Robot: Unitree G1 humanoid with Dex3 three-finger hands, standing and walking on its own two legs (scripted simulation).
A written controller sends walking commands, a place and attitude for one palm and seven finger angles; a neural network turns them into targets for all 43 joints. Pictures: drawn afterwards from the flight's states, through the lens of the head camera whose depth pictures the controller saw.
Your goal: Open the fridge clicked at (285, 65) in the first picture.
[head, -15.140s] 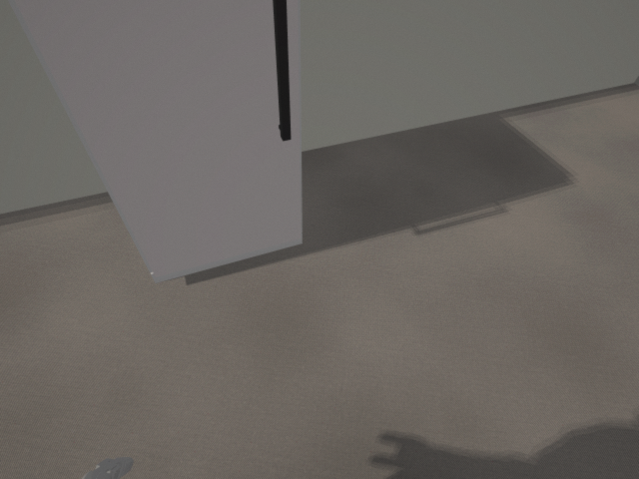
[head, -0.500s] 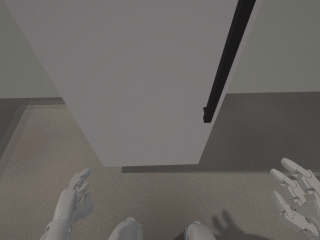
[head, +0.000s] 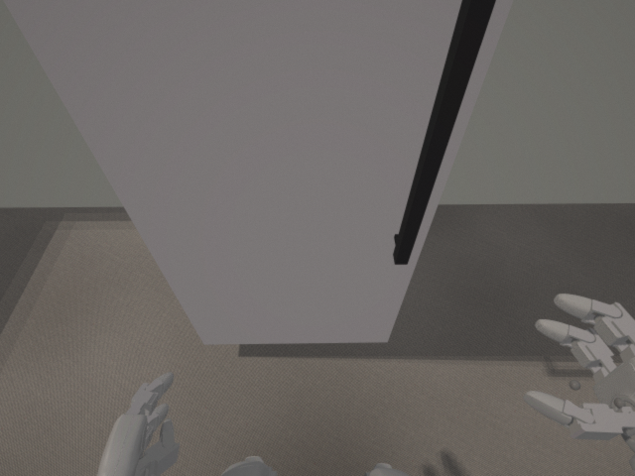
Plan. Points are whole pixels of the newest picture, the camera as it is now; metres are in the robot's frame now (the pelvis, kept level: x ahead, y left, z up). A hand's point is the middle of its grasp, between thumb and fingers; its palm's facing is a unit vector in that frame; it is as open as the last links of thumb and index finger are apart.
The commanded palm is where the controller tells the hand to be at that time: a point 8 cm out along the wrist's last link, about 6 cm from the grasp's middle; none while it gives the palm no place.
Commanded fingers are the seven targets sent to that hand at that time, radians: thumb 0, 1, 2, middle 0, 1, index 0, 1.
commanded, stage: raise the hand to about handle height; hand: right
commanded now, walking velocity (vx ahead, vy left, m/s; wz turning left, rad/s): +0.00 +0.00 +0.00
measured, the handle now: (428, 146) +0.53 -0.12 +0.13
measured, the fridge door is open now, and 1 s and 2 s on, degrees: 0 0 0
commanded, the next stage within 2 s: move the hooked fingers beside the handle in 1.18 s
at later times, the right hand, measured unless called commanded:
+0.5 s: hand (610, 316) +0.27 -0.27 +0.13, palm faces +0.01 +1.00 -0.06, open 13.9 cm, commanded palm +0.24 -0.32 +0.14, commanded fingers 0.00 0.50 -0.30 0.30 1.20 0.30 1.20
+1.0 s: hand (603, 287) +0.30 -0.26 +0.15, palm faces +0.02 +1.00 -0.04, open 14.0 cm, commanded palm +0.26 -0.31 +0.16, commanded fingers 0.00 0.50 -0.30 0.30 1.20 0.30 1.20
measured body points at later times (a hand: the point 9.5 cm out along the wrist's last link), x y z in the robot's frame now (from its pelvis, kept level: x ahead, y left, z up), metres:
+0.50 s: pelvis +0.02 +0.00 +0.03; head +0.04 +0.00 +0.47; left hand +0.20 +0.23 -0.04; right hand +0.27 -0.32 +0.13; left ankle +0.03 +0.13 -0.69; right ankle +0.02 -0.10 -0.69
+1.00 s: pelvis +0.02 +0.01 +0.03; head +0.03 +0.02 +0.48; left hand +0.18 +0.26 -0.04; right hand +0.29 -0.31 +0.15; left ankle +0.03 +0.13 -0.69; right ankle +0.02 -0.10 -0.69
